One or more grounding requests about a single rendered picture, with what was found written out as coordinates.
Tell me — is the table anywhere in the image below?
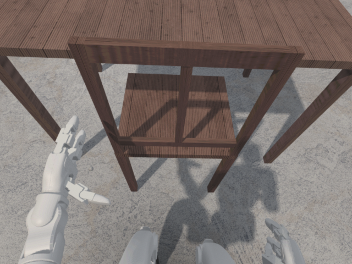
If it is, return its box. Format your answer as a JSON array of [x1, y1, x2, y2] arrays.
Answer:
[[0, 0, 352, 163]]

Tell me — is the robot left thigh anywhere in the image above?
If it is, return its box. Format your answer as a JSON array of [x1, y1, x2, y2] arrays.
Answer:
[[119, 230, 158, 264]]

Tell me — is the chair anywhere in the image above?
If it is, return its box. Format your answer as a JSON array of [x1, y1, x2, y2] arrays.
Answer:
[[68, 36, 305, 193]]

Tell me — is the robot right thigh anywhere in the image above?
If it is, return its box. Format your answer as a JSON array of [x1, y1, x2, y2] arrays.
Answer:
[[195, 243, 235, 264]]

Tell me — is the robot thigh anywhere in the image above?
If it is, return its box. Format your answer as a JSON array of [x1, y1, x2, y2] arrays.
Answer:
[[119, 230, 158, 264], [195, 243, 235, 264]]

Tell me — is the left robot forearm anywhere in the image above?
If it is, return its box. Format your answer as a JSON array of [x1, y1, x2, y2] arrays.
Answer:
[[18, 192, 69, 264]]

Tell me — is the robot right hand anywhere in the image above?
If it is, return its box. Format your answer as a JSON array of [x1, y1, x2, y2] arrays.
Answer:
[[262, 218, 306, 264]]

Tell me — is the robot left hand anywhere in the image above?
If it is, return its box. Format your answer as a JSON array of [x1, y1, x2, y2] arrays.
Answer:
[[42, 115, 111, 206]]

